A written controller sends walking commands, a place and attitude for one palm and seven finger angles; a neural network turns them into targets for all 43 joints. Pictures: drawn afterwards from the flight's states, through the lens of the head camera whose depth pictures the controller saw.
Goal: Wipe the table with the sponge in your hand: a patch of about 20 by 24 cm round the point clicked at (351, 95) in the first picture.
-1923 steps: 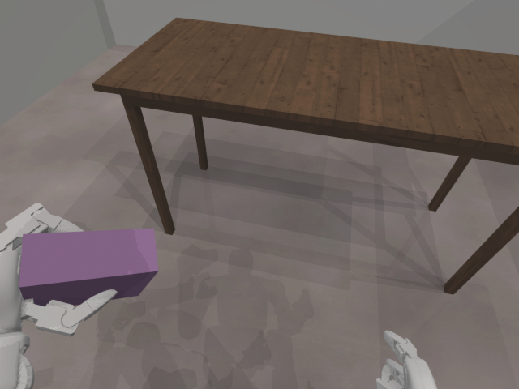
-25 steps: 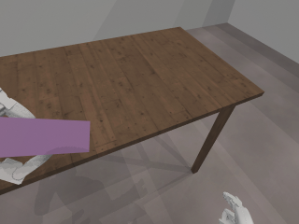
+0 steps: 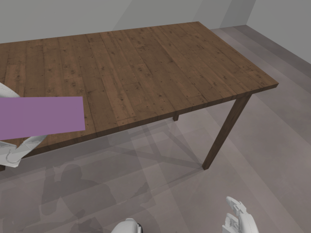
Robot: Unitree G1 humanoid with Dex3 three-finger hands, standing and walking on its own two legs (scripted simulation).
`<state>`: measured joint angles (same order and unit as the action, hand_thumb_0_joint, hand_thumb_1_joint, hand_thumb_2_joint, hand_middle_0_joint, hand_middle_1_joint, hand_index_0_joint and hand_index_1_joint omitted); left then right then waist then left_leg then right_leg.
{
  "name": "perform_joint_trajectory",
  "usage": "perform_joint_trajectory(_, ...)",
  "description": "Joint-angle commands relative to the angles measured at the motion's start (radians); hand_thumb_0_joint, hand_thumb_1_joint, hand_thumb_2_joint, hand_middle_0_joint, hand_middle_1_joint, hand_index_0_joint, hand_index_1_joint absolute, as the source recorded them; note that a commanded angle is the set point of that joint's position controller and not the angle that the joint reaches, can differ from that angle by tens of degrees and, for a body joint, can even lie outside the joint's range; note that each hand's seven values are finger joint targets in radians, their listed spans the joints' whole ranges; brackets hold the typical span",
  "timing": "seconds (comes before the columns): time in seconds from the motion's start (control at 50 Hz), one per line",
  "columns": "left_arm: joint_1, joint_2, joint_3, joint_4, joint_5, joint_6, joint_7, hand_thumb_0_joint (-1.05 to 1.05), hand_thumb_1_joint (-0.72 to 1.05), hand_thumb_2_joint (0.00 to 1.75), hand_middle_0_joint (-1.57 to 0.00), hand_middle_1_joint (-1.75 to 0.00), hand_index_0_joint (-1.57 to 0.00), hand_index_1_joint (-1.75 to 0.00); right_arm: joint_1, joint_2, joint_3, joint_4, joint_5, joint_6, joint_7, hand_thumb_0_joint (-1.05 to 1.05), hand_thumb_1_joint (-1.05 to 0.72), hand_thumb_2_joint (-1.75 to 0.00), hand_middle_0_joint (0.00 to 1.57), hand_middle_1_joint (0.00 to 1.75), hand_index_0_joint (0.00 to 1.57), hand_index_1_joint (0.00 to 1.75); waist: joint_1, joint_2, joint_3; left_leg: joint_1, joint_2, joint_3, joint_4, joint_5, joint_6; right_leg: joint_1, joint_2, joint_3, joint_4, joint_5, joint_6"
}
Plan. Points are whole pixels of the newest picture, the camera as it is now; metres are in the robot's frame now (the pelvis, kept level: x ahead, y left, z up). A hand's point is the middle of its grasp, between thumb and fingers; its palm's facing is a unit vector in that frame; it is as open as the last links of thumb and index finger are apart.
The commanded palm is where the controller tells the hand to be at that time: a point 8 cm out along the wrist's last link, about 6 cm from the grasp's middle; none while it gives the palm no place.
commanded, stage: step back with the hand held close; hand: left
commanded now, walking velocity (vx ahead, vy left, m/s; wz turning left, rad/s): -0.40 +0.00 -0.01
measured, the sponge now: (47, 116) +0.24 +0.22 +0.24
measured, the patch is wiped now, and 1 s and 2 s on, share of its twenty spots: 0.95 0.95 0.95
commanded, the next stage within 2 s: stop stepping back and stand still in 0.16 s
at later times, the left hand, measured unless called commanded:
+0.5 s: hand out of the picture +0.07 +0.27 +0.25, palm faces +0.37 -0.86 -0.35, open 9.5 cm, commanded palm +0.03 +0.31 +0.26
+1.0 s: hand out of the picture -0.04 +0.29 +0.26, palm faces +0.40 -0.85 -0.34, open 9.5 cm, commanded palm -0.09 +0.33 +0.26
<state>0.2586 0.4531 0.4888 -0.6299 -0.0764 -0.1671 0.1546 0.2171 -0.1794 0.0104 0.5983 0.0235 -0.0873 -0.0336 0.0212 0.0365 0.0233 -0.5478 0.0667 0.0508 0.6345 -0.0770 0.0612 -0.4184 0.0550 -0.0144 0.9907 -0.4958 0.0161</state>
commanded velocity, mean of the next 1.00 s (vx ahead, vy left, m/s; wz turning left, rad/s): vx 0.13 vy -0.05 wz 0.01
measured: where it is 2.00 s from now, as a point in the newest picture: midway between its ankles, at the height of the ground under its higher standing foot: outside the picture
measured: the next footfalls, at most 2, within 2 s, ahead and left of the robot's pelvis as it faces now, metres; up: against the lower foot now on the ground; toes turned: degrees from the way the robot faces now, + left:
right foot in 0.06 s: -0.01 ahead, -0.15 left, +0.00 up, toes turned -2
left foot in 0.30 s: -0.01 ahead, +0.13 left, +0.00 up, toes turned -1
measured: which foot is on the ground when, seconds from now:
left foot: down 0.00-0.06, up 0.08-0.28, down 0.30-0.56, up 0.58-0.78, down 0.80-1.00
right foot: up 0.00-0.04, down 0.06-0.30, up 0.32-0.56, down 0.58-1.00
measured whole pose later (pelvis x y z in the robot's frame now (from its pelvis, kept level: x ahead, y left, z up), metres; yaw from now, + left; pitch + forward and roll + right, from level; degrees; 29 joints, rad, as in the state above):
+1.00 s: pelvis -0.26 +0.06 +0.01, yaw -2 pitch -2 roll -1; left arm 0.33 0.46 0.41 -0.53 -0.07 -0.10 0.13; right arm 0.29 -0.18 0.04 0.58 0.03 -0.09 -0.04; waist -0.05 0.02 -0.10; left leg -0.41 0.07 0.02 0.77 -0.43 0.02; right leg -0.29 0.02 -0.07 0.63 -0.42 -0.06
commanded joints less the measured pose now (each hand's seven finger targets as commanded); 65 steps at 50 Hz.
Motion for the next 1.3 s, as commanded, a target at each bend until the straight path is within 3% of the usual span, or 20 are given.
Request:
perform_joint_trajectory(0.0,-0.080,0.107,0.010,-0.149,-0.016,-0.055,-0.017,0.00,0.10,1.30,-1.20,-1.60,-1.20,-1.60,-0.082,-0.146,-0.047,-0.147,-0.004,-0.064,-0.002,0.00,-0.90,-0.90,0.20,0.30,0.20,0.30,-0.012,0.151,-0.229,0.174,0.162,-0.180,-0.221,-0.412,-0.069,0.187,-0.057,0.004,-0.473,0.085,-0.069)
perform_joint_trajectory(0.06,-0.081,0.174,-0.002,-0.179,-0.001,-0.101,-0.017,0.00,0.10,1.30,-1.20,-1.60,-1.20,-1.60,-0.132,-0.106,-0.011,-0.164,0.000,-0.059,-0.003,0.00,-0.90,-0.90,0.20,0.30,0.20,0.30,-0.004,-0.296,-0.112,0.048,-0.079,-0.015,0.678,-0.472,-0.121,-0.004,-0.444,0.340,-0.764,0.688,-0.227)
perform_joint_trajectory(0.08,-0.047,0.140,-0.016,-0.161,-0.005,-0.068,-0.030,0.00,0.10,1.30,-1.20,-1.60,-1.20,-1.60,-0.121,-0.112,-0.047,-0.159,0.014,-0.046,-0.005,0.00,-0.90,-0.90,0.20,0.30,0.20,0.30,-0.024,-0.418,-0.103,-0.007,-0.061,-0.124,0.759,-0.448,-0.115,0.013,-0.410,0.278,-0.687,0.855,-0.203)
perform_joint_trajectory(0.22,0.038,0.203,0.100,-0.222,-0.007,-0.088,0.007,0.00,0.10,1.30,-1.20,-1.60,-1.20,-1.60,-0.141,-0.119,-0.031,-0.182,0.008,0.009,-0.042,0.00,-0.90,-0.90,0.20,0.30,0.20,0.30,-0.050,-0.049,-0.133,0.167,-0.020,-0.052,-0.062,-0.235,-0.089,0.188,-0.320,0.157,-0.401,0.911,-0.113)
perform_joint_trajectory(0.28,0.048,0.195,0.133,-0.342,-0.016,-0.112,0.006,0.00,0.10,1.30,-1.20,-1.60,-1.20,-1.60,-0.089,-0.185,-0.086,-0.212,0.016,-0.023,-0.014,0.00,-0.90,-0.90,0.20,0.30,0.20,0.30,-0.036,0.296,-0.229,0.431,0.295,-0.339,-0.265,0.274,0.064,-0.115,-0.023,0.043,-0.040,-0.046,0.007)
perform_joint_trajectory(0.42,0.078,0.157,0.079,-0.320,-0.004,-0.035,0.002,0.00,0.10,1.30,-1.20,-1.60,-1.20,-1.60,-0.119,-0.158,-0.063,-0.174,0.015,-0.073,0.029,0.00,-0.90,-0.90,0.20,0.30,0.20,0.30,-0.041,0.257,-0.168,0.197,0.163,-0.286,-0.411,-0.601,0.016,0.025,-0.016,-0.023,-0.121,0.058,-0.006)
perform_joint_trajectory(0.5,0.040,0.124,0.033,-0.155,-0.009,0.009,-0.011,0.00,0.10,1.30,-1.20,-1.60,-1.20,-1.60,-0.140,-0.162,-0.037,-0.165,0.000,-0.041,0.002,0.00,-0.90,-0.90,0.20,0.30,0.20,0.30,-0.006,0.192,-0.123,0.000,0.105,-0.165,-0.321,-0.646,-0.056,0.357,0.040,-0.114,-0.480,0.067,-0.069)
perform_joint_trajectory(0.54,-0.064,0.119,-0.013,-0.133,0.011,0.010,-0.030,0.00,0.10,1.30,-1.20,-1.60,-1.20,-1.60,-0.118,-0.145,-0.041,-0.159,-0.001,-0.018,-0.007,0.00,-0.90,-0.90,0.20,0.30,0.20,0.30,-0.017,-0.157,-0.065,-0.028,-0.059,0.033,0.292,-0.534,-0.056,0.267,-0.139,0.062,-0.737,0.193,-0.161)
perform_joint_trajectory(0.58,-0.155,0.162,0.006,-0.093,0.003,0.021,-0.036,0.00,0.10,1.30,-1.20,-1.60,-1.20,-1.60,-0.118,-0.133,-0.036,-0.127,0.011,-0.025,-0.009,0.00,-0.90,-0.90,0.20,0.30,0.20,0.30,-0.047,-0.321,-0.089,-0.034,-0.048,-0.074,0.799,-0.293,-0.064,0.014,-0.346,0.328,-0.817,0.033,-0.251)
perform_joint_trajectory(0.72,-0.189,0.123,-0.056,-0.138,-0.001,0.009,-0.001,0.00,0.10,1.30,-1.20,-1.60,-1.20,-1.60,-0.139,-0.120,-0.003,-0.129,0.001,-0.038,-0.058,0.00,-0.90,-0.90,0.20,0.30,0.20,0.30,-0.051,-0.024,-0.082,0.313,0.002,0.022,-0.011,-0.388,-0.005,-0.135,-0.258,0.140,-0.630,-0.225,-0.168)
perform_joint_trajectory(0.78,-0.205,0.167,0.002,-0.212,0.006,-0.010,0.011,0.00,0.10,1.30,-1.20,-1.60,-1.20,-1.60,-0.136,-0.167,-0.016,-0.176,0.003,-0.064,-0.051,0.00,-0.90,-0.90,0.20,0.30,0.20,0.30,-0.024,0.354,-0.146,0.281,0.268,-0.431,-0.461,-0.631,0.133,-0.152,0.009,-0.059,0.101,-0.034,-0.026)
perform_joint_trajectory(0.84,-0.148,0.170,0.022,-0.123,0.008,-0.003,-0.002,0.00,0.10,1.30,-1.20,-1.60,-1.20,-1.60,-0.121,-0.132,-0.014,-0.153,0.009,-0.076,-0.012,0.00,-0.90,-0.90,0.20,0.30,0.20,0.30,-0.037,0.240,-0.057,0.136,0.275,-0.459,-0.471,-0.736,0.143,-0.178,-0.090,0.032,0.141,0.039,-0.028)
perform_joint_trajectory(0.92,0.014,0.130,0.016,-0.042,-0.008,0.021,-0.001,0.00,0.10,1.30,-1.20,-1.60,-1.20,-1.60,-0.160,-0.151,-0.011,-0.167,-0.001,-0.047,-0.019,0.00,-0.90,-0.90,0.20,0.30,0.20,0.30,0.009,0.142,-0.063,-0.170,0.134,-0.177,-0.242,-0.706,0.019,0.403,0.014,-0.114,-0.373,0.010,-0.063)
perform_joint_trajectory(0.94,0.001,0.119,0.004,-0.071,0.001,0.017,-0.010,0.00,0.10,1.30,-1.20,-1.60,-1.20,-1.60,-0.140,-0.154,-0.020,-0.171,-0.003,-0.040,-0.017,0.00,-0.90,-0.90,0.20,0.30,0.20,0.30,0.021,-0.001,-0.073,-0.223,0.048,-0.083,0.009,-0.651,-0.003,0.474,-0.018,-0.054,-0.540,0.033,-0.091)
perform_joint_trajectory(0.96,-0.009,0.147,0.026,-0.074,0.009,0.016,-0.021,0.00,0.10,1.30,-1.20,-1.60,-1.20,-1.60,-0.116,-0.143,-0.036,-0.172,0.001,-0.030,-0.012,0.00,-0.90,-0.90,0.20,0.30,0.20,0.30,0.014,-0.278,-0.062,-0.267,-0.047,0.033,0.433,-0.503,-0.029,0.432,-0.206,0.261,-0.709,0.041,-0.180)
perform_joint_trajectory(1.0,-0.188,0.213,0.063,-0.172,0.002,-0.018,-0.024,0.00,0.10,1.30,-1.20,-1.60,-1.20,-1.60,-0.133,-0.131,-0.027,-0.151,0.006,-0.058,-0.010,0.00,-0.90,-0.90,0.20,0.30,0.20,0.30,-0.034,-0.176,-0.114,-0.188,-0.001,-0.107,0.738,-0.340,-0.049,0.179,-0.414,0.545,-0.821,-0.078,-0.270)
perform_joint_trajectory(1.12,-0.195,0.116,-0.034,-0.160,0.009,-0.019,0.010,0.00,0.10,1.30,-1.20,-1.60,-1.20,-1.60,-0.118,-0.130,-0.019,-0.110,-0.009,-0.057,-0.067,0.00,-0.90,-0.90,0.20,0.30,0.20,0.30,-0.064,-0.014,-0.093,0.397,0.012,0.004,-0.036,-0.345,-0.012,-0.126,-0.257,0.140,-0.573,-0.207,-0.166)
perform_joint_trajectory(1.16,-0.223,0.111,-0.027,-0.199,0.008,-0.031,0.029,0.00,0.10,1.30,-1.20,-1.60,-1.20,-1.60,-0.111,-0.191,-0.028,-0.125,-0.014,-0.066,-0.071,0.00,-0.90,-0.90,0.20,0.30,0.20,0.30,-0.051,0.395,-0.088,0.434,0.227,-0.450,-0.401,-0.765,0.093,-0.245,-0.018,-0.070,-0.112,-0.118,-0.050)
perform_joint_trajectory(1.2,-0.246,0.160,0.022,-0.128,0.016,-0.023,0.017,0.00,0.10,1.30,-1.20,-1.60,-1.20,-1.60,-0.072,-0.151,-0.047,-0.129,0.001,-0.069,-0.044,0.00,-0.90,-0.90,0.20,0.30,0.20,0.30,-0.032,0.191,-0.126,0.249,0.242,-0.422,-0.455,-0.656,0.102,-0.078,-0.022,-0.054,0.135,-0.012,-0.032)
perform_joint_trajectory(1.28,-0.042,0.116,0.001,-0.047,0.003,0.013,0.008,0.00,0.10,1.30,-1.20,-1.60,-1.20,-1.60,-0.141,-0.132,-0.017,-0.137,0.001,-0.069,-0.015,0.00,-0.90,-0.90,0.20,0.30,0.20,0.30,-0.015,0.182,-0.044,0.020,0.188,-0.254,-0.369,-0.638,0.039,0.199,-0.042,-0.069,-0.295,-0.013,-0.042)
